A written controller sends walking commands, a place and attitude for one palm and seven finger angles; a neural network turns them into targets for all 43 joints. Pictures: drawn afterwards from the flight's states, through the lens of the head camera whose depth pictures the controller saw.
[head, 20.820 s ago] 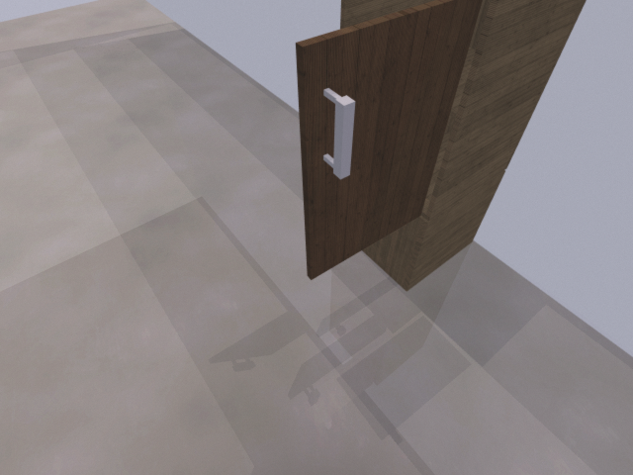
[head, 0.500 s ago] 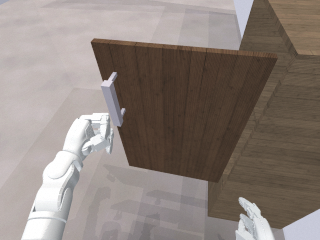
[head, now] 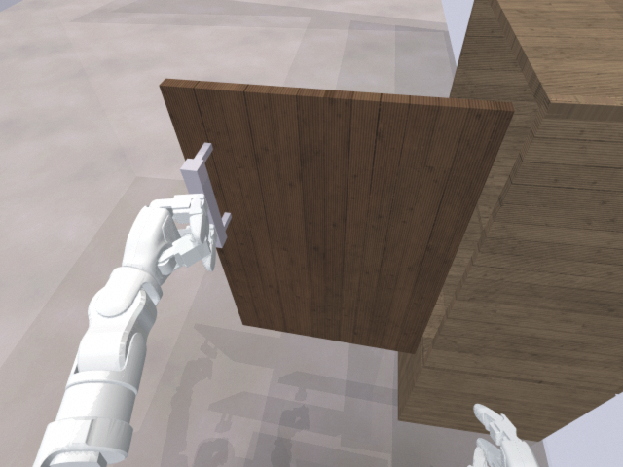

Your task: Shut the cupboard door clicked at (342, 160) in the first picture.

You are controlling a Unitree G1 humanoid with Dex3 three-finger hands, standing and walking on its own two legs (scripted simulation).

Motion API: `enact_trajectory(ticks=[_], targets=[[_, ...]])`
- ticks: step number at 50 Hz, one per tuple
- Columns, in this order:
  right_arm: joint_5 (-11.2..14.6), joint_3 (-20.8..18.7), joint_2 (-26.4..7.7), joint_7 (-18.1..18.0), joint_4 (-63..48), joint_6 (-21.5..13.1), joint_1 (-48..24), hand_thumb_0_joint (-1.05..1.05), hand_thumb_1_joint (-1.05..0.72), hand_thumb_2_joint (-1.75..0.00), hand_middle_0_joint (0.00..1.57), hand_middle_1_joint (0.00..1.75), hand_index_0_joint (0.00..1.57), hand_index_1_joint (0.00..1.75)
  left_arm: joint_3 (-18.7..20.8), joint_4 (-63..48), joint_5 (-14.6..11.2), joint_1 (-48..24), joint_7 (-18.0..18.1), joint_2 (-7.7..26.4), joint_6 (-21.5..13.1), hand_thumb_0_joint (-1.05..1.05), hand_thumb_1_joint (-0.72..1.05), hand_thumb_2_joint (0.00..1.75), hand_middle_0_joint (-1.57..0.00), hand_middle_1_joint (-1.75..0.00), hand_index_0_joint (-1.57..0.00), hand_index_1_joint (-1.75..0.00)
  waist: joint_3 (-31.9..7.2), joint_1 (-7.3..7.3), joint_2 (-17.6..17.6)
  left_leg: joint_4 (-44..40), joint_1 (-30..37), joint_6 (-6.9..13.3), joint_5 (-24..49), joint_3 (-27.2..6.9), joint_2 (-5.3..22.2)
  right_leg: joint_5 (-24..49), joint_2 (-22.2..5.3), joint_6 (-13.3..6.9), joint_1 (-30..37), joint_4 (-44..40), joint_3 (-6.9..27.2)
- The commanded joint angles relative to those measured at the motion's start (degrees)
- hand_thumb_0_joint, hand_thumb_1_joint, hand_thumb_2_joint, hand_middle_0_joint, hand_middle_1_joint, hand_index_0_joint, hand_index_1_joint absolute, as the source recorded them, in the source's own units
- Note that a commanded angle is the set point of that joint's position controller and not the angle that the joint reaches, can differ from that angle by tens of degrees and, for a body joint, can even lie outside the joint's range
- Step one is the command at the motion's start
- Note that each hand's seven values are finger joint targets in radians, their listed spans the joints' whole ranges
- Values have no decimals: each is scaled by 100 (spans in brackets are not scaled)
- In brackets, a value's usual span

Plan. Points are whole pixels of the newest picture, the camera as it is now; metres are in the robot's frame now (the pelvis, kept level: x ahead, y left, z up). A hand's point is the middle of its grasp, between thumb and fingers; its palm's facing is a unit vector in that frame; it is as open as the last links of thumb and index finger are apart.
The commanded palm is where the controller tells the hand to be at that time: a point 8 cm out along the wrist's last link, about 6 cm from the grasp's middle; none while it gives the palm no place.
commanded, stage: bring the fist close to the handle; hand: left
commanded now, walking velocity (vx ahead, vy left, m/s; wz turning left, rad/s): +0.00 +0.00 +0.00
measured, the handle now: (211, 197) +0.44 +0.17 +0.12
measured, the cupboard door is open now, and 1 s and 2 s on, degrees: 87 77 64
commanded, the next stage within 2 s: push the door shut along its arc in 0.14 s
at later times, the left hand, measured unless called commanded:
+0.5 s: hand (220, 238) +0.36 +0.14 +0.12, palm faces -0.21 -0.98 -0.03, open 3.1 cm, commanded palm +0.36 +0.19 +0.12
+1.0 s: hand (243, 204) +0.42 +0.12 +0.12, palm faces -0.30 -0.95 -0.03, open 3.2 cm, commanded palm +0.43 +0.16 +0.12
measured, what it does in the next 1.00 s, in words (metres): stands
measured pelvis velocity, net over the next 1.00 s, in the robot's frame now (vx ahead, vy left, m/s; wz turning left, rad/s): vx -0.01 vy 0.01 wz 0.02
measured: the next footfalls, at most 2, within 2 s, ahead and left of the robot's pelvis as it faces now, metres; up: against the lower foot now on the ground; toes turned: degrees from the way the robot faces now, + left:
none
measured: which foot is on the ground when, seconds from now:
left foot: down 0.00-1.00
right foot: down 0.00-1.00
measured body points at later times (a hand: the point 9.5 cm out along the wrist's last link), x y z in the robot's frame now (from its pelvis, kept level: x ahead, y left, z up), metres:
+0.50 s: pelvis -0.02 +0.01 +0.00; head +0.01 +0.00 +0.45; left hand +0.37 +0.19 +0.12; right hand +0.14 -0.22 -0.10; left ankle -0.01 +0.12 -0.72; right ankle +0.03 -0.11 -0.72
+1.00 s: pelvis -0.01 +0.01 -0.01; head +0.04 +0.00 +0.44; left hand +0.43 +0.17 +0.13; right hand +0.09 -0.25 -0.12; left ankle -0.01 +0.12 -0.72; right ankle +0.03 -0.11 -0.72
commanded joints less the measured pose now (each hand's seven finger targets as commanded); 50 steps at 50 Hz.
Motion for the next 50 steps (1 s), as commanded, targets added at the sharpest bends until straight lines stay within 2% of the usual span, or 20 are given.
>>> enact_trajectory(ticks=[1,7,8,9,11,14,15,17,19,21,24,25,34,37,39,41,45,48,49,50], targets=[[55,-230,-620,-99,-906,-292,-535,0,-90,-90,20,30,20,30,183,-1013,-105,-1886,-55,797,-249,0,90,90,-130,-150,-130,-150,-1096,-77,-495,-552,-290,150,821,202,-10,919,-136,0,1027,-645,-12],[20,-215,-585,-172,-919,-357,-600,0,-90,-90,20,30,20,30,431,-1472,-164,-2441,36,1099,-521,0,90,90,-130,-150,-130,-150,-1662,-26,-290,-560,-3,144,950,131,-5,979,-117,-37,1252,-549,-12],[12,-193,-571,-169,-909,-384,-614,0,-90,-90,20,30,20,30,256,-1515,-152,-2508,30,931,-581,0,90,90,-130,-150,-130,-150,-1696,-52,-178,-575,58,139,997,119,-6,1050,-110,-46,1223,-504,-42],[11,-206,-582,-173,-868,-385,-592,0,-90,-90,20,30,20,30,382,-1445,-139,-2442,69,1094,-619,0,90,90,-130,-150,-130,-150,-1672,-19,-140,-563,61,130,1029,109,13,1060,-113,-63,1235,-508,-35],[26,-189,-551,-147,-840,-401,-578,0,-90,-90,20,30,20,30,178,-1211,-138,-2261,65,798,-604,0,90,90,-130,-150,-130,-150,-1461,-39,-78,-596,43,113,966,106,19,1024,-94,-55,1044,-497,-102],[39,-193,-638,-141,-755,-337,-511,0,-90,-90,20,30,20,30,153,-692,-37,-2201,28,883,-451,0,90,90,-130,-150,-130,-150,-1133,-91,-281,-644,-126,115,766,66,27,773,-89,-61,882,-574,-123],[55,-177,-620,-133,-759,-311,-518,0,-90,-90,20,30,20,30,-94,-600,-1,-2430,2,659,-390,0,90,90,-130,-150,-130,-150,-1032,-186,-275,-667,-140,121,665,55,30,666,-90,-47,734,-580,-148],[71,-175,-651,-162,-722,-263,-485,0,-90,-90,20,30,20,30,-85,-224,8,-2711,-14,701,-279,0,90,90,-130,-150,-130,-150,-816,-255,-429,-692,-254,128,337,19,40,276,-73,-34,507,-664,-154],[41,-177,-702,-196,-717,-218,-473,0,-90,-90,20,30,20,30,94,-165,15,-3156,-11,980,-288,0,90,90,-130,-150,-130,-150,-970,-244,-525,-665,-252,146,339,-7,21,218,-79,-55,580,-669,-114],[38,-164,-655,-207,-753,-226,-509,0,-90,-90,20,30,20,30,-30,-279,-17,-3821,-40,864,-398,0,90,90,-130,-150,-130,-150,-1352,-303,-305,-627,-47,144,501,-30,10,397,-82,-72,602,-565,-120],[-14,-167,-680,-224,-713,-213,-430,0,-90,-90,20,30,20,30,389,-96,-77,-3957,-72,1323,-634,0,90,90,-130,-150,-130,-150,-1818,-180,-301,-561,80,111,886,-45,23,795,-72,-107,864,-439,-106],[-11,-141,-667,-213,-723,-204,-424,0,-90,-90,20,30,20,30,232,20,-87,-4021,-128,1144,-685,0,90,90,-130,-150,-130,-150,-1925,-214,-291,-550,46,110,969,-25,19,922,-83,-100,923,-377,-112],[-8,-212,-770,-188,-503,-153,-112,0,-90,-90,20,30,20,30,196,950,-86,-4745,-425,1243,-942,0,90,90,-130,-150,-130,-150,-2000,-338,-71,-433,157,78,1293,-82,40,1257,-32,-125,596,-278,-163],[-8,-236,-778,-160,-433,-165,-32,0,-90,-90,20,30,20,30,-201,1062,-109,-5250,-523,825,-1009,0,90,90,-130,-150,-130,-150,-2047,-490,31,-397,355,61,1389,-122,61,1283,-6,-114,285,-240,-224],[-19,-259,-835,-184,-354,-132,54,0,-90,-90,20,30,20,30,-107,1276,-86,-5461,-540,1021,-1058,0,90,90,-130,-150,-130,-150,-2001,-539,-188,-388,304,73,1316,-151,61,1196,11,-110,241,-259,-237],[-13,-268,-813,-167,-334,-160,65,0,-90,-90,20,30,20,30,-400,1279,-88,-5807,-590,702,-1127,0,90,90,-130,-150,-130,-150,-2085,-626,-84,-359,424,78,1381,-168,62,1230,11,-104,100,-224,-250],[-35,-280,-871,-168,-138,-135,214,0,-90,-90,20,30,20,30,-456,1840,-52,-6133,-634,689,-1167,0,90,90,-130,-150,-130,-150,-1985,-746,-187,-314,357,81,1269,-206,65,1074,17,-95,-178,-211,-270],[-48,-273,-896,-160,-74,-106,270,0,-90,-90,20,30,20,30,-332,2347,-19,-6412,-659,815,-1185,0,90,90,-130,-150,-130,-150,-1884,-765,-320,-303,68,106,925,-189,30,823,11,-98,-228,-211,-244],[-73,-289,-929,-169,-48,-95,317,0,-90,-90,20,30,20,30,-220,2404,9,-6498,-654,985,-1219,0,90,90,-130,-150,-130,-150,-1986,-749,-311,-270,38,119,923,-160,9,836,3,-95,-164,-210,-211],[-69,-269,-902,-150,-78,-99,306,0,-90,-90,20,30,20,30,-309,2460,11,-6559,-687,874,-1228,0,90,90,-130,-150,-130,-150,-2113,-751,-297,-243,2,124,1029,-158,1,968,-10,-94,-97,-146,-212]])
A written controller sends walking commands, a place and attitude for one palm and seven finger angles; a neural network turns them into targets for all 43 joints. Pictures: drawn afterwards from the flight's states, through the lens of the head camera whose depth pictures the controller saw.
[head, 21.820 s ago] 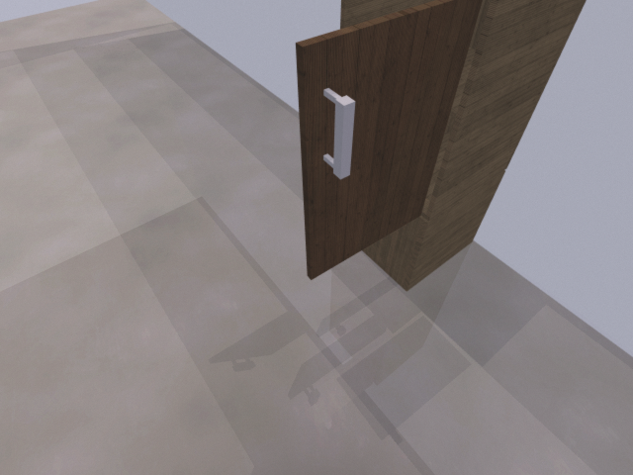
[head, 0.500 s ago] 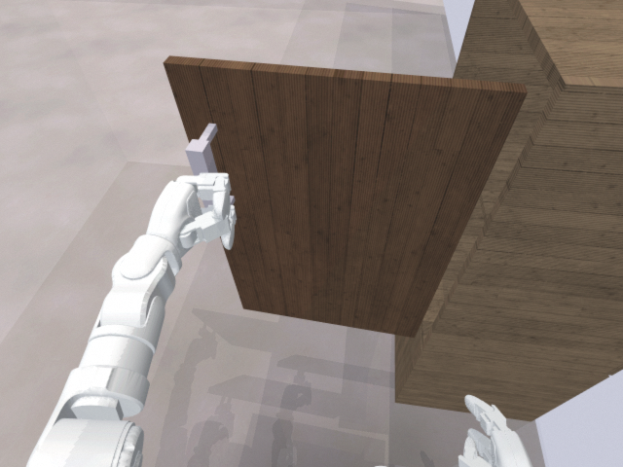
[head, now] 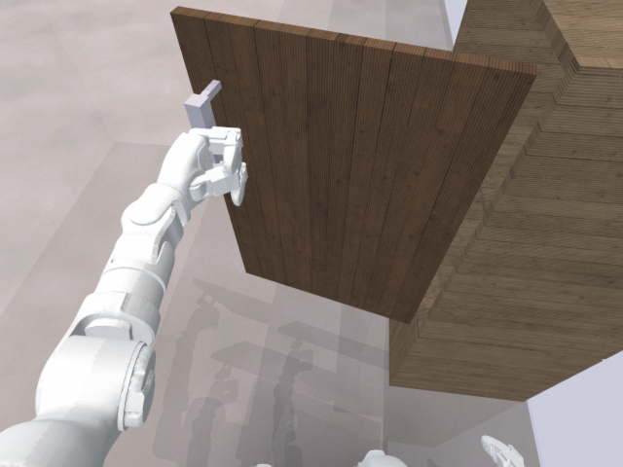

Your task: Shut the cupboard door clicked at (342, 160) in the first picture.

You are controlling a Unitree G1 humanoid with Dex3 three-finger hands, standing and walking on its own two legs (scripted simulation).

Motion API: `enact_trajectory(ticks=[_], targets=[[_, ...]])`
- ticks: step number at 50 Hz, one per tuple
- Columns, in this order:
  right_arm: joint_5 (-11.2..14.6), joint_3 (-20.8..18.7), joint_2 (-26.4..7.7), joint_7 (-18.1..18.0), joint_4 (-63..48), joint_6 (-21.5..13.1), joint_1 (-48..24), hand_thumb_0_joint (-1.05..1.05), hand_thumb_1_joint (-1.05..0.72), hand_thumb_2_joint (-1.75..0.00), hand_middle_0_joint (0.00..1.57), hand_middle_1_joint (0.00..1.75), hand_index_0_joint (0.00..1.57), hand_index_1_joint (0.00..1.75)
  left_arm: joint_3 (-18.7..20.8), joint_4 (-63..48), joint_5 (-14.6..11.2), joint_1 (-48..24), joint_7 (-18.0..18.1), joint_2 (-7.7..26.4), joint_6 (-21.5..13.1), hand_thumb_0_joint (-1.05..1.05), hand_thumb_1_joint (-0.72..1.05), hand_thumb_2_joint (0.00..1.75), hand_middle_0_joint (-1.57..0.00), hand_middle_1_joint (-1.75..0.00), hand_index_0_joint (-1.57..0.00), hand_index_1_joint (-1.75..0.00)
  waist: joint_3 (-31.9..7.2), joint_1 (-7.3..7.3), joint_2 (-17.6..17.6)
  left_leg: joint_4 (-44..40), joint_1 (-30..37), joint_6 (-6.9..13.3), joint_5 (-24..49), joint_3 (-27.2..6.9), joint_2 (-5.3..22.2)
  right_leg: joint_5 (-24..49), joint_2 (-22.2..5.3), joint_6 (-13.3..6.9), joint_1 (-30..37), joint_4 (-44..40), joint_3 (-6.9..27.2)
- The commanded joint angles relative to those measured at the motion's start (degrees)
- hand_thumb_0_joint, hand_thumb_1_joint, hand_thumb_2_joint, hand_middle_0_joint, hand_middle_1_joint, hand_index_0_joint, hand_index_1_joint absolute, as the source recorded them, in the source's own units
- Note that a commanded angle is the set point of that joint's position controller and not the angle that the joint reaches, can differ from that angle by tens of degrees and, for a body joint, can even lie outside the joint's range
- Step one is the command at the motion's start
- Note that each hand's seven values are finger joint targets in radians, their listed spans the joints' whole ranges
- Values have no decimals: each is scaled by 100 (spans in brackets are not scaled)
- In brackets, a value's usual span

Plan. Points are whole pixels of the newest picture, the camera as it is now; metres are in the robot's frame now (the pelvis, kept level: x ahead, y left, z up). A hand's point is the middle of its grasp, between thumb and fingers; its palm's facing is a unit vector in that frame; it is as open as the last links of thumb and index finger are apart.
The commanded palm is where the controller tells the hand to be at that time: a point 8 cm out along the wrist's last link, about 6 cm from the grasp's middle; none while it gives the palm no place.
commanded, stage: push the door shut along its arc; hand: left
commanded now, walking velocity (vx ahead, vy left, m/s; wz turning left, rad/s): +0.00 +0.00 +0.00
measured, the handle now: (217, 137) +0.52 +0.14 +0.12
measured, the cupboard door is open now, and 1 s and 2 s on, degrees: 77 64 51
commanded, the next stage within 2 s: pull the fist back off the door in 1.12 s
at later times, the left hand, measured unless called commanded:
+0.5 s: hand (281, 143) +0.51 +0.05 +0.13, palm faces -0.44 -0.90 +0.00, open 3.1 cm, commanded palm +0.51 +0.11 +0.13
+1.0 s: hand (295, 131) +0.53 +0.03 +0.13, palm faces -0.52 -0.85 -0.01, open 3.3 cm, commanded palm +0.56 +0.06 +0.13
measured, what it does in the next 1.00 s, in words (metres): stands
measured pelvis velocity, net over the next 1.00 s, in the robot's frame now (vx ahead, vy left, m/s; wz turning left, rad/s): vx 0.00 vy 0.00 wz -0.01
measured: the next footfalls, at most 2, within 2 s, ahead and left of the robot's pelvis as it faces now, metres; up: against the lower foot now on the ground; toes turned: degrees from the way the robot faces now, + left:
none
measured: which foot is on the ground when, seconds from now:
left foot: down 0.00-1.00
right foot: down 0.00-1.00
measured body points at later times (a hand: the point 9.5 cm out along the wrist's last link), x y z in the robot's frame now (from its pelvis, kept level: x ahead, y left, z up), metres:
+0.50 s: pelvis +0.00 -0.01 -0.01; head +0.10 -0.03 +0.42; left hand +0.52 +0.10 +0.13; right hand +0.02 -0.30 -0.13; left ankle +0.00 +0.11 -0.71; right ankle +0.05 -0.12 -0.71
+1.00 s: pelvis +0.00 +0.00 -0.02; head +0.13 +0.00 +0.41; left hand +0.55 +0.08 +0.13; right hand +0.00 -0.28 -0.14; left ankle +0.00 +0.11 -0.71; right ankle +0.05 -0.12 -0.71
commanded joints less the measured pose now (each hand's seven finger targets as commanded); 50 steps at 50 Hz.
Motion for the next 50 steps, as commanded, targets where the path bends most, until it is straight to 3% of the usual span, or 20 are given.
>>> enact_trajectory(ticks=[1,2,4,8,9,15,16,18,19,23,26,28,29,32,34,36,40,45,48,50], targets=[[-4,-298,-852,-80,-540,-224,185,0,-90,-90,20,30,20,30,146,-961,-18,-3608,-145,725,-493,0,90,90,-130,-150,-130,-150,-2169,-434,-130,-550,790,57,956,-72,136,904,130,-166,604,-382,-111],[-13,-295,-847,-70,-522,-229,204,0,-90,-90,20,30,20,30,37,-941,-2,-3761,-186,642,-526,0,90,90,-130,-150,-130,-150,-2232,-472,-13,-532,802,46,985,-83,127,922,129,-171,560,-345,-119],[-47,-326,-888,-64,-501,-216,293,0,-90,-90,20,30,20,30,224,-819,-6,-3678,-241,837,-564,0,90,90,-130,-150,-130,-150,-2497,-412,-55,-436,859,51,1208,-73,124,1140,137,-172,651,-288,-97],[-31,-300,-911,-72,-493,-156,354,0,-90,-90,20,30,20,30,405,-266,-13,-3936,-344,1060,-466,0,90,90,-130,-150,-130,-150,-2243,-524,-322,-354,192,106,891,31,100,1076,129,-122,725,-278,-5],[-47,-321,-948,-86,-463,-135,419,0,-90,-90,20,30,20,30,606,-138,11,-3907,-340,1304,-472,0,90,90,-130,-150,-130,-150,-2272,-488,-389,-338,122,116,905,27,91,1096,129,-126,803,-281,20],[-37,-331,-972,-122,-435,-119,535,0,-90,-90,20,30,20,30,572,166,75,-4432,-462,1427,-484,0,90,90,-130,-150,-130,-150,-2490,-698,-274,-142,-132,150,760,92,105,1043,131,-79,649,-212,107],[-51,-335,-993,-127,-416,-119,595,0,-90,-90,20,30,20,30,756,180,75,-4548,-468,1664,-494,0,90,90,-130,-150,-130,-150,-2599,-674,-267,-107,-227,155,780,101,100,1096,125,-75,763,-195,147],[-61,-348,-1002,-132,-437,-115,652,0,-90,-90,20,30,20,30,856,164,96,-4685,-510,1805,-503,0,90,90,-130,-150,-130,-150,-2881,-695,-228,-44,-235,159,892,122,99,1280,124,-73,877,-127,167],[-86,-360,-1021,-131,-429,-110,710,0,-90,-90,20,30,20,30,1018,226,115,-4620,-519,1973,-517,0,90,90,-130,-150,-130,-150,-3057,-624,-187,-13,-223,160,1017,115,84,1415,138,-86,971,-85,170],[-81,-380,-1037,-139,-430,-75,810,0,-90,-90,20,30,20,30,1205,376,178,-4742,-604,2284,-499,0,90,90,-130,-150,-130,-150,-3158,-685,-305,87,-588,173,984,198,87,1588,132,-34,1201,-75,266],[-77,-398,-1054,-153,-397,-35,868,0,-90,-90,20,30,20,30,1092,519,207,-4819,-707,2208,-473,0,90,90,-130,-150,-130,-150,-3074,-784,-349,118,-652,175,940,217,106,1574,150,-21,1089,-96,252],[-77,-406,-1064,-150,-368,-35,894,0,-90,-90,20,30,20,30,888,527,208,-4988,-775,2017,-446,0,90,90,-130,-150,-130,-150,-2991,-856,-210,130,-538,166,895,195,106,1455,175,-35,839,-114,208],[-93,-412,-1061,-158,-333,-54,916,0,-90,-90,20,30,20,30,780,487,194,-5200,-788,1897,-456,0,90,90,-130,-150,-130,-150,-2986,-899,48,140,-365,168,982,182,83,1458,196,-55,637,-84,156],[-112,-423,-1100,-164,-231,-67,1020,0,-90,-90,20,30,20,30,748,707,217,-5398,-808,1906,-387,0,90,90,-130,-150,-130,-150,-2804,-1048,-120,182,-385,174,796,132,132,1150,221,-36,319,-140,114],[-130,-433,-1098,-158,-192,-102,1069,0,-90,-90,20,30,20,30,654,557,211,-5701,-796,1787,-425,0,90,90,-130,-150,-130,-150,-2985,-1086,71,197,-135,171,961,89,109,1187,240,-69,171,-67,40],[-151,-450,-1081,-133,-136,-136,1047,0,-90,-90,20,30,20,30,376,602,233,-5782,-812,1407,-414,0,90,90,-130,-150,-130,-150,-3068,-1143,341,264,249,131,1043,9,145,1059,256,-81,-262,-36,-36],[-198,-459,-1104,-120,1,-181,1122,0,-90,-90,20,30,20,30,369,647,238,-6108,-772,1366,-399,0,90,90,-130,-150,-130,-150,-3105,-1269,315,329,449,130,1102,-76,170,887,273,-89,-619,0,-113],[-224,-450,-1086,-94,139,-213,1131,0,-90,-90,20,30,20,30,76,797,285,-6428,-682,908,-384,0,90,90,-130,-150,-130,-150,-2935,-1399,422,365,580,111,1046,-183,187,644,286,-117,-1125,67,-209],[-236,-449,-1098,-83,201,-198,1185,0,-90,-90,20,30,20,30,90,1029,316,-6467,-622,859,-314,0,90,90,-130,-150,-130,-150,-2813,-1479,199,402,429,136,882,-199,187,511,290,-111,-1257,86,-239],[-255,-452,-1087,-71,224,-211,1222,0,-90,-90,20,30,20,30,77,986,368,-6670,-597,862,-355,0,90,90,-130,-150,-130,-150,-3040,-1477,388,442,614,116,1144,-237,177,643,302,-139,-1309,185,-259]])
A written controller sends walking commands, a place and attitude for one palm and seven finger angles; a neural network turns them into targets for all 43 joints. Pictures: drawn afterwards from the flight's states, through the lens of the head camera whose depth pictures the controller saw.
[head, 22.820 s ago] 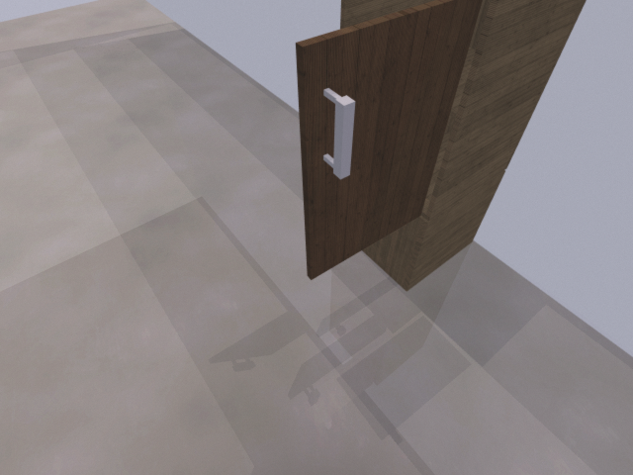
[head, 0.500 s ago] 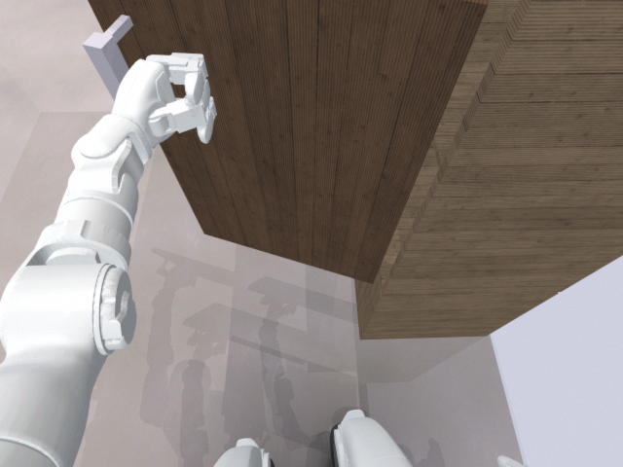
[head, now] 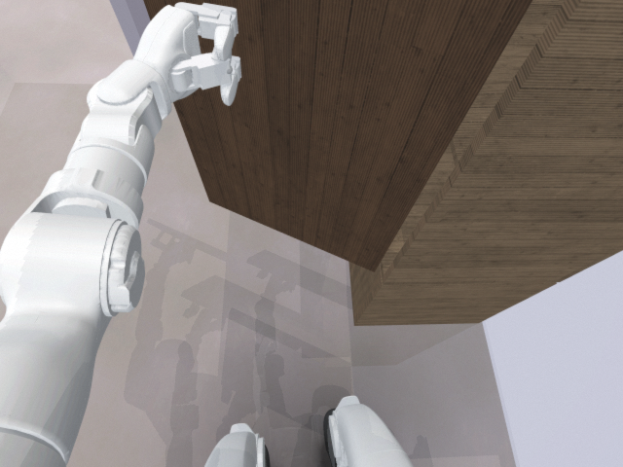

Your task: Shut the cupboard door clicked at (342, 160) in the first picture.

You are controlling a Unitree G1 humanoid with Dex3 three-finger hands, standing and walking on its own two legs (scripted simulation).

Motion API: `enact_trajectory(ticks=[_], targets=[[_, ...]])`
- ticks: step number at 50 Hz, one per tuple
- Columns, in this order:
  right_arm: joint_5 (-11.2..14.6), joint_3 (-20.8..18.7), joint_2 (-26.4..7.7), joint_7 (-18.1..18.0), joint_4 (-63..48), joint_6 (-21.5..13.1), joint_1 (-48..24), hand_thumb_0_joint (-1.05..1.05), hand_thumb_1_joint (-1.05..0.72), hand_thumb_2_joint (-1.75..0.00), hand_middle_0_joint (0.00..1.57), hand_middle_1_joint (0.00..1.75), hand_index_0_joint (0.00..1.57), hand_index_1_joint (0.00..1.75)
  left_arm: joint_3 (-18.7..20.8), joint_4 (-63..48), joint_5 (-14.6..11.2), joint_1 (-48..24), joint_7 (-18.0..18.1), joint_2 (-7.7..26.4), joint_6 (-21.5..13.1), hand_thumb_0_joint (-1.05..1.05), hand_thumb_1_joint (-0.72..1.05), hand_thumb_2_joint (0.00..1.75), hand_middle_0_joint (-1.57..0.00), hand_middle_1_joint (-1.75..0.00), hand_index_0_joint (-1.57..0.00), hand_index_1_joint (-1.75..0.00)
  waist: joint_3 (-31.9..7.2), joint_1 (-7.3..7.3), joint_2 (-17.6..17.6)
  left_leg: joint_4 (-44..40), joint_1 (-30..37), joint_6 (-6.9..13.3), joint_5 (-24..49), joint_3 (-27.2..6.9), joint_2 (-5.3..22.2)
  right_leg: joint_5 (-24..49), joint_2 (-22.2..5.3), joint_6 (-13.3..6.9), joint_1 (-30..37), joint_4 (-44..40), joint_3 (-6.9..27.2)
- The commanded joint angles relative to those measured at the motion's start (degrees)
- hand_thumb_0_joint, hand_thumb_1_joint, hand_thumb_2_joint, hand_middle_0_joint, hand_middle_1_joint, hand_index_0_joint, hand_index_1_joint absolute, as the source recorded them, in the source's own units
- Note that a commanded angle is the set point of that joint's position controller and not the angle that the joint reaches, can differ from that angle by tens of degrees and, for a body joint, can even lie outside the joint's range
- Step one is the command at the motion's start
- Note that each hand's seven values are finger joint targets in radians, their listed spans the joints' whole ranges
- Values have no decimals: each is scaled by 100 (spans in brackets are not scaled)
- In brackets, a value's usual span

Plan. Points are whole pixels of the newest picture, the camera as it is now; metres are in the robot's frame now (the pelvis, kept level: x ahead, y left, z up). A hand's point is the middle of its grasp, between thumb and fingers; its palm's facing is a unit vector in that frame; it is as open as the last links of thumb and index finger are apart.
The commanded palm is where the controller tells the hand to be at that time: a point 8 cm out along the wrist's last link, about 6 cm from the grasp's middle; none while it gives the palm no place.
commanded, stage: push the door shut along its arc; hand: left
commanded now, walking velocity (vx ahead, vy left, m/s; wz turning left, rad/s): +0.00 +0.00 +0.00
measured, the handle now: (154, 34) +0.60 +0.11 +0.15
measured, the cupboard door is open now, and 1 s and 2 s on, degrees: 64 51 51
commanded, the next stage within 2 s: pull the fist back off the door in 0.12 s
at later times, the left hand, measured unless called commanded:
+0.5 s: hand (276, 52) +0.57 -0.03 +0.14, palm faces -0.11 -0.99 -0.07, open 3.1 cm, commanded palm +0.54 +0.03 +0.15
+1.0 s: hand (252, 128) +0.47 +0.01 +0.13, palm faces -0.17 -0.99 +0.00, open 3.1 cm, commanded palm +0.46 +0.06 +0.15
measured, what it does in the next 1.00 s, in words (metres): stands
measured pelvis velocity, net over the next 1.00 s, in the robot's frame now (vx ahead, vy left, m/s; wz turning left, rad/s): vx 0.01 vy -0.02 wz -0.02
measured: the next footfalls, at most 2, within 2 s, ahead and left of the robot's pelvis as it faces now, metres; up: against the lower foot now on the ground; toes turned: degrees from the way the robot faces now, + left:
none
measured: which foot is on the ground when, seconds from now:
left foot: down 0.00-1.00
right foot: down 0.00-1.00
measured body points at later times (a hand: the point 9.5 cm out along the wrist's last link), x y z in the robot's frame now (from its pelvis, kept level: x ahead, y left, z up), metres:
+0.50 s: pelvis +0.03 -0.01 +0.00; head +0.15 -0.03 +0.43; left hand +0.57 +0.03 +0.14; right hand +0.01 -0.24 -0.13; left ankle +0.00 +0.11 -0.69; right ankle +0.05 -0.12 -0.69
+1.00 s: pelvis +0.01 -0.02 +0.02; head +0.07 -0.03 +0.47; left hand +0.47 +0.07 +0.13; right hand +0.09 -0.29 -0.09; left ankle +0.00 +0.11 -0.69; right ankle +0.05 -0.12 -0.69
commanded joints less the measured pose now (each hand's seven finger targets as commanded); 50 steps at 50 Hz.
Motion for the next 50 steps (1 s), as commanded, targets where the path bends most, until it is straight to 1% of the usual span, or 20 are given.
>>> enact_trajectory(ticks=[1,8,11,12,14,15,16,18,20,22,24,29,32,35,38,40,43,45,48,50], targets=[[-4,-372,-1010,-84,-113,-118,976,0,-90,-90,20,30,20,30,-80,-1238,-15,-3730,35,84,-391,0,90,90,-130,-150,-130,-150,-2918,-661,352,-471,2428,101,1455,-279,108,760,199,-152,218,-474,-284],[-74,-408,-960,-25,-28,-43,1101,0,-90,-90,20,30,20,30,-114,-1243,144,-4131,128,5,-341,0,90,90,-130,-150,-130,-150,-3284,-730,534,-254,2683,82,2057,-323,103,1071,223,-174,27,-279,-329],[-89,-408,-870,10,41,0,1048,0,-90,-90,20,30,20,30,-318,-1152,206,-4166,148,-349,-307,0,90,90,-130,-150,-130,-150,-3373,-756,616,-149,2900,62,2467,-387,124,1173,248,-175,-211,-163,-371],[-137,-310,-732,113,-225,-108,1351,0,-90,-90,20,30,20,30,942,-1223,-244,-4171,1327,-7,-150,0,90,90,-130,-150,-130,-150,-3374,-384,1153,-187,2327,-138,2412,-449,245,1185,157,-126,87,-236,-252],[-229,-322,-714,328,-260,-70,1473,0,-90,-90,20,30,20,30,806,-1061,-28,-3483,2250,-380,-46,0,90,90,-130,-150,-130,-150,-3488,-337,790,-273,2184,-217,2732,-525,253,1375,191,-83,434,-181,-303],[-301,-363,-719,407,-313,-15,1556,0,-90,-90,20,30,20,30,991,-1068,30,-3196,2566,-398,-82,0,90,90,-130,-150,-130,-150,-3591,-340,277,-204,2020,-209,2892,-429,269,1677,186,-57,730,-153,-322],[-373,-402,-714,484,-399,35,1617,0,-90,-90,20,30,20,30,1129,-1272,132,-2988,2900,-398,-193,0,90,90,-130,-150,-130,-150,-3770,-266,154,-170,1878,-207,3140,-328,238,2025,173,-53,1035,-114,-294],[-511,-447,-613,661,-497,52,1646,0,-90,-90,20,30,20,30,1063,-1859,495,-2849,3605,-687,-618,0,90,90,-130,-150,-130,-150,-4029,-156,207,-19,1826,-217,3428,-179,218,2430,172,-36,1169,-27,-252],[-581,-511,-599,813,-522,89,1704,0,-90,-90,20,30,20,30,795,-2189,1057,-2517,3849,-644,-1034,0,90,90,-130,-150,-130,-150,-4178,-60,373,25,1965,-234,3771,-123,201,2633,170,-53,1224,59,-219],[-570,-572,-659,853,-598,230,1800,0,-90,-90,20,30,20,30,867,-2285,1432,-2191,3813,-186,-1152,0,90,90,-130,-150,-130,-150,-4186,-10,33,-92,1767,-135,3523,18,146,2948,162,-82,1821,-2,-153],[-471,-600,-674,811,-740,387,1772,0,-90,-90,20,30,20,30,800,-2282,1493,-1968,3607,-82,-1021,0,90,90,-130,-150,-130,-150,-4063,33,-165,-327,1624,-58,3243,91,83,3140,171,-103,2383,-157,-88],[-150,-540,-578,535,-1011,580,1302,0,-90,-90,20,30,20,30,1129,-2808,631,-1868,3140,51,-478,0,90,90,-130,-150,-130,-150,-3765,245,-732,-903,1319,30,2200,369,-49,3356,222,-61,3770,-761,110],[-100,-488,-459,462,-995,457,1091,0,-90,-90,20,30,20,30,871,-3091,386,-1482,3019,-363,-674,0,90,90,-130,-150,-130,-150,-3276,291,-720,-1065,1497,46,1979,429,-38,3129,236,-33,3696,-987,125],[-88,-480,-419,473,-922,323,984,0,-90,-90,20,30,20,30,548,-2903,546,-605,2956,-645,-984,0,90,90,-130,-150,-130,-150,-2820,364,-584,-1103,1602,41,1868,454,-21,2851,210,-56,3407,-1024,104],[-14,-479,-450,529,-882,380,885,0,-90,-90,20,30,20,30,171,-2157,718,219,2814,-970,-785,0,90,90,-130,-150,-130,-150,-1991,333,-507,-1229,1410,10,1244,480,-19,2061,143,-56,2929,-1231,106],[61,-493,-464,523,-958,401,755,0,-90,-90,20,30,20,30,-16,-2099,643,406,2713,-1201,-573,0,90,90,-130,-150,-130,-150,-1775,345,-405,-1310,1509,4,1024,505,-39,1638,107,-65,2786,-1400,104],[130,-469,-464,419,-1068,395,463,0,-90,-90,20,30,20,30,-102,-2655,268,-157,2631,-1285,-474,0,90,90,-130,-150,-130,-150,-1760,288,-537,-1383,1687,33,688,484,-59,992,77,-42,2789,-1660,201],[148,-458,-413,347,-1126,306,250,0,-90,-90,20,30,20,30,-191,-3495,117,-796,2678,-1278,-743,0,90,90,-130,-150,-130,-150,-2094,285,-259,-1412,1991,40,639,438,-52,836,90,-48,2868,-1657,226],[102,-448,-358,266,-1022,138,160,0,-90,-90,20,30,20,30,-77,-4304,162,-1406,2843,-979,-1287,0,90,90,-130,-150,-130,-150,-2742,329,12,-1381,2431,28,933,324,-10,1167,154,-89,3013,-1355,140],[77,-429,-329,257,-939,49,117,0,-90,-90,20,30,20,30,-242,-4465,256,-1340,2956,-1087,-1520,0,90,90,-130,-150,-130,-150,-2888,306,96,-1378,2592,2,1047,242,29,1206,183,-92,2869,-1194,42]])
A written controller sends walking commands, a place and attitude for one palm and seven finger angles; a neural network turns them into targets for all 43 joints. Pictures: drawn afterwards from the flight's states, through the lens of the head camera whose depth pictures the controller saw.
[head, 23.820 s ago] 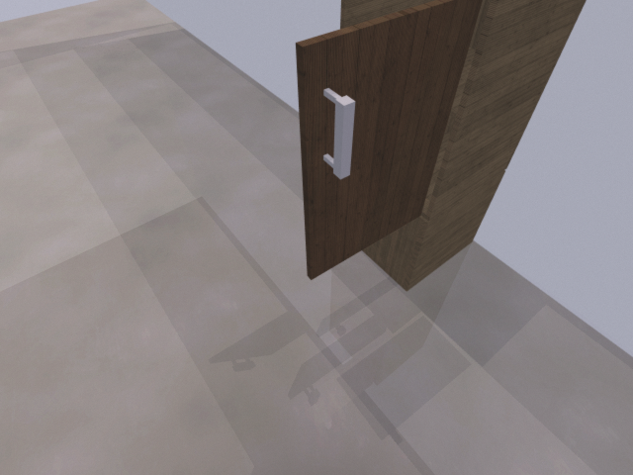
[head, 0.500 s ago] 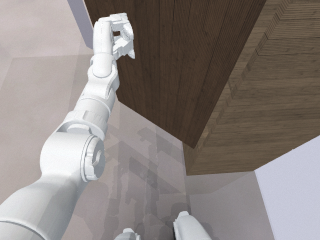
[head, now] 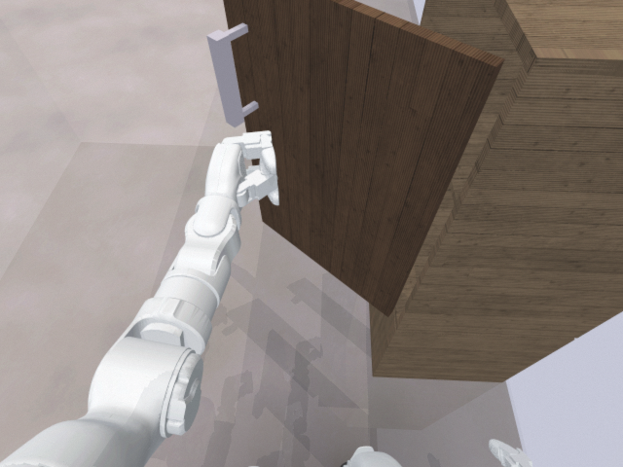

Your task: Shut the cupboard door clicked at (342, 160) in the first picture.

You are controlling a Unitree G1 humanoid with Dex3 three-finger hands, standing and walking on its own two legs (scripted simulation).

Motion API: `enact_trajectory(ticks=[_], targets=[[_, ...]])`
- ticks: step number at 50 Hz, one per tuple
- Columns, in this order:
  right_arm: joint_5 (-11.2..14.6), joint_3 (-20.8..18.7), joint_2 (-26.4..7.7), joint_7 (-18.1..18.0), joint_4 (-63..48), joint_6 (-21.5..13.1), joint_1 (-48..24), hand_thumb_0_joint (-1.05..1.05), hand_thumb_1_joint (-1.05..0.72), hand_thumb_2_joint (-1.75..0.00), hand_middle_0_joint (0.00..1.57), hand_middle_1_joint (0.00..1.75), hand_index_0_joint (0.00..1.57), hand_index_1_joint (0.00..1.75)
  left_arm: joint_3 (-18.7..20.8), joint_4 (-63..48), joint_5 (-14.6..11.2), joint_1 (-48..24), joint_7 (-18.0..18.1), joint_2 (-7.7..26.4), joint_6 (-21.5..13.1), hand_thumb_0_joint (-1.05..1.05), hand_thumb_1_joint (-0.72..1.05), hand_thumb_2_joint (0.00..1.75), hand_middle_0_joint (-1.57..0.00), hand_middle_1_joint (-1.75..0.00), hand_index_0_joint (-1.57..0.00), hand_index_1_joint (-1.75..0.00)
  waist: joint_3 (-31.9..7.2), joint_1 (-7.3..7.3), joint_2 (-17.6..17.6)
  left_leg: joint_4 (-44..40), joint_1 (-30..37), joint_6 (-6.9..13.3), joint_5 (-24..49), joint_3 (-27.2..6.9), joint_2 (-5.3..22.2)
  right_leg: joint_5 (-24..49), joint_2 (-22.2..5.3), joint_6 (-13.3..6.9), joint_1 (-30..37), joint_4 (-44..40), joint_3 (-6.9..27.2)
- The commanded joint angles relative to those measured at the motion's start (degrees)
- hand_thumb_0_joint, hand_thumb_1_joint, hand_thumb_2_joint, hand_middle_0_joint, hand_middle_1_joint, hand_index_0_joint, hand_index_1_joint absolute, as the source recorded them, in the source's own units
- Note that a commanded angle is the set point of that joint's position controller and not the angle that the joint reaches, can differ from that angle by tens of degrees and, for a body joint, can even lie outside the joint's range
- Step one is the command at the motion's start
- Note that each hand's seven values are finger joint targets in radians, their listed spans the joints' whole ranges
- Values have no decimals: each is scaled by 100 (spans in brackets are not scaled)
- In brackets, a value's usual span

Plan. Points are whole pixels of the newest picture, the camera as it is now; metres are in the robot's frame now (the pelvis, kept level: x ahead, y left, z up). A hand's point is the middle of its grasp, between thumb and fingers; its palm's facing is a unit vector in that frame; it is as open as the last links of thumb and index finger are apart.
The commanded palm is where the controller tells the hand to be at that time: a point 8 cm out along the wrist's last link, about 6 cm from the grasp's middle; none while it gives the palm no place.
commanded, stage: pull the fist back off the door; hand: left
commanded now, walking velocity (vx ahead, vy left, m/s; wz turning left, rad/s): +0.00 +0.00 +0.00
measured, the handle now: (237, 77) +0.66 +0.09 +0.12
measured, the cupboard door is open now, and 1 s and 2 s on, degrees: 51 51 51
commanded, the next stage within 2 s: draw the hand back to the body in 0.10 s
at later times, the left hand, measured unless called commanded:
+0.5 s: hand (220, 188) +0.42 +0.10 +0.13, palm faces -0.11 -0.99 -0.05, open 3.1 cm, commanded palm +0.38 +0.14 +0.15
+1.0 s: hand (96, 276) +0.29 +0.20 +0.15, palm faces +0.18 -0.96 -0.22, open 3.4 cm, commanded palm +0.25 +0.24 +0.18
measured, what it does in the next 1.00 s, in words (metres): stands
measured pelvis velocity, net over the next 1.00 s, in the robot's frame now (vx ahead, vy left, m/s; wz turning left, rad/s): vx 0.02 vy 0.02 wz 0.02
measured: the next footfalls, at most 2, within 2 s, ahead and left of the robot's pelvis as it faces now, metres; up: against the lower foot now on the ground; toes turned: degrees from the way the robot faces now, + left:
none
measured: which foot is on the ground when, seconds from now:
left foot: down 0.00-1.00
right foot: down 0.00-1.00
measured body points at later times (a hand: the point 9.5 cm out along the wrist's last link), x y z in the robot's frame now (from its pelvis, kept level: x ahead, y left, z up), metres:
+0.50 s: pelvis +0.02 +0.02 +0.01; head +0.04 +0.00 +0.46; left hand +0.42 +0.15 +0.13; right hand +0.07 -0.24 -0.12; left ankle -0.01 +0.12 -0.71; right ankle +0.04 -0.11 -0.71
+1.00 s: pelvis +0.02 +0.02 +0.02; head +0.01 +0.00 +0.47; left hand +0.28 +0.25 +0.17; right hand +0.24 -0.17 -0.04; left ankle -0.01 +0.12 -0.71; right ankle +0.04 -0.11 -0.71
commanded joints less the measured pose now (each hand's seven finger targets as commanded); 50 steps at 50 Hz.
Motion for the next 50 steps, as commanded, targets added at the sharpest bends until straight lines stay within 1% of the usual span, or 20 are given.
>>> enact_trajectory(ticks=[1,4,7,8,9,11,13,15,17,19,22,25,29,31,36,37,39,44,47,50], targets=[[-23,-119,-417,-90,-306,-355,283,0,-90,-90,20,30,20,30,58,-2167,74,-3783,208,736,-1069,0,90,90,-130,-150,-130,-150,-2778,-249,-130,-420,957,126,858,202,-126,1010,33,29,1331,-323,-36],[-54,-82,-515,-89,-202,-276,362,0,-90,-90,20,30,20,30,321,-1032,280,-3106,280,1043,-736,0,90,90,-130,-150,-130,-150,-2254,-207,-492,-515,404,124,653,204,-147,821,3,43,1307,-346,-47],[-19,-34,-545,-55,-225,-142,393,0,-90,-90,20,30,20,30,213,-108,363,-2820,282,784,-203,0,90,90,-130,-150,-130,-150,-1609,-219,-491,-649,55,85,333,219,-145,511,-47,28,1012,-478,-85],[-27,-36,-566,-44,-262,-120,435,0,-90,-90,20,30,20,30,238,-73,285,-2860,276,698,-83,0,90,90,-130,-150,-130,-150,-1646,-246,-589,-664,73,87,371,210,-138,545,-39,30,1015,-480,-111],[-33,-54,-602,-46,-312,-103,447,0,-90,-90,20,30,20,30,399,-41,220,-2732,254,814,-18,0,90,90,-130,-150,-130,-150,-1822,-149,-709,-650,109,88,574,208,-145,734,-27,4,1192,-462,-111],[-45,-52,-576,-34,-409,-113,444,0,-90,-90,20,30,20,30,317,-445,-12,-2968,169,543,-36,0,90,90,-130,-150,-130,-150,-2085,-182,-745,-624,279,76,817,233,-134,1022,-20,5,1300,-431,-127],[-62,-85,-583,-33,-550,-165,427,0,-90,-90,20,30,20,30,690,-1074,-118,-2545,67,910,-268,0,90,90,-130,-150,-130,-150,-2573,84,-826,-618,443,82,1228,278,-121,1475,-4,-26,1786,-346,-94],[-68,-90,-533,-26,-742,-220,342,0,-90,-90,20,30,20,30,901,-2072,-103,-1889,-21,1228,-586,0,90,90,-130,-150,-130,-150,-3149,370,-533,-607,700,82,1836,342,-103,2096,-9,-62,2263,-196,-60],[-48,-103,-441,-4,-811,-263,287,0,-90,-90,20,30,20,30,692,-2821,22,-1432,-113,1153,-753,0,90,90,-130,-150,-130,-150,-3152,414,-483,-593,741,108,2052,412,-65,2349,-14,-50,2370,-169,-40],[-7,-134,-428,10,-860,-268,215,0,-90,-90,20,30,20,30,568,-3173,137,-798,-184,1147,-667,0,90,90,-130,-150,-130,-150,-2754,441,-486,-670,699,134,2090,433,-23,2309,-8,-46,2367,-237,-53],[111,-137,-435,-23,-940,-190,-30,0,-90,-90,20,30,20,30,306,-3663,61,-253,-378,967,-114,0,90,90,-130,-150,-130,-150,-2132,376,-443,-890,838,134,1671,440,8,1842,13,0,2181,-517,-116],[216,-105,-398,-145,-1041,-211,-356,0,-90,-90,20,30,20,30,143,-4465,-209,-105,-582,845,462,0,90,90,-130,-150,-130,-150,-1962,385,-173,-1007,1214,143,1640,389,13,1618,19,0,2177,-713,-162],[259,9,-352,-289,-1129,-331,-700,0,-90,-90,20,30,20,30,-8,-5429,-406,160,-738,804,807,0,90,90,-130,-150,-130,-150,-1682,385,23,-1137,1535,141,1527,269,4,1301,6,-23,2145,-832,-230],[244,46,-327,-303,-1143,-384,-817,0,-90,-90,20,30,20,30,65,-5646,-406,810,-800,867,926,0,90,90,-130,-150,-130,-150,-1658,493,-20,-1164,1634,114,1659,211,13,1387,-9,-28,2188,-795,-268],[278,164,-363,-306,-1265,-268,-1134,0,-90,-90,20,30,20,30,294,-5830,-433,1934,-1012,1150,1528,0,90,90,-116,-135,-116,-135,-1033,615,-289,-1302,1422,100,1341,185,-13,1124,-85,-19,2211,-906,-289],[136,160,-174,-391,-1404,-272,-1233,0,-90,-90,20,30,20,30,-163,-6848,34,1819,-525,1054,1075,0,90,90,-113,-132,-113,-132,-640,524,-266,-1533,1506,108,1352,180,-15,969,-172,35,2252,-1245,-75],[91,174,-228,-422,-1275,-187,-1235,0,-90,-90,20,30,20,30,47,-6471,108,2849,-160,1074,1036,0,90,90,-108,-126,-108,-126,-307,601,-478,-1632,1387,112,1163,136,11,726,-151,30,2285,-1396,-91],[2,232,-174,-469,-1284,-38,-1338,0,-90,-90,20,30,20,30,341,-7482,303,3158,177,1477,926,0,90,90,-94,-111,-94,-111,-771,616,-93,-1778,1914,111,1525,192,57,1084,-189,10,2764,-1522,-94],[-41,287,-103,-475,-1284,-97,-1388,0,-90,-90,20,30,20,30,395,-8048,387,3347,319,1531,851,0,90,90,-86,-102,-86,-102,-957,647,435,-1889,2124,67,1733,200,47,1211,-195,-21,2965,-1564,-132],[-77,301,-101,-482,-1244,-175,-1400,0,-90,-90,20,30,20,30,528,-8433,401,3948,421,1633,822,0,90,90,-78,-93,-78,-93,-984,698,482,-1964,2246,41,2164,176,75,1491,-194,-25,3156,-1623,-178]])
